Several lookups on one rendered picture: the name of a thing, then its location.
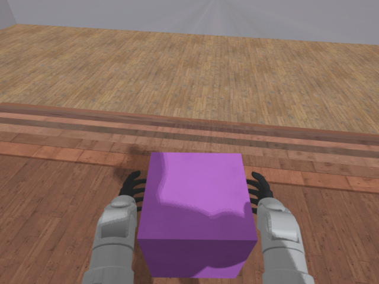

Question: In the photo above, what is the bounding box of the left robot forearm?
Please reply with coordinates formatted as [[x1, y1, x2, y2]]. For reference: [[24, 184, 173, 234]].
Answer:
[[82, 195, 137, 284]]

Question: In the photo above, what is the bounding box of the right robot forearm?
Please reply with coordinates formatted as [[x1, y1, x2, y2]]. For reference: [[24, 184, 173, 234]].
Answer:
[[256, 198, 314, 284]]

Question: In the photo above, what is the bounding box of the carton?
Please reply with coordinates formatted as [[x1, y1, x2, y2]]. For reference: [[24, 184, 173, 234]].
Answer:
[[137, 152, 258, 279]]

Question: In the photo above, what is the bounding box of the robot left hand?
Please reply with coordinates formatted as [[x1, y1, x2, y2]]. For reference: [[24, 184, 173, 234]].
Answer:
[[118, 170, 147, 212]]

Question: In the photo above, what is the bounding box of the robot right hand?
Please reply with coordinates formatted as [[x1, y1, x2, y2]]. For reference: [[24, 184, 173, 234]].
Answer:
[[246, 172, 274, 215]]

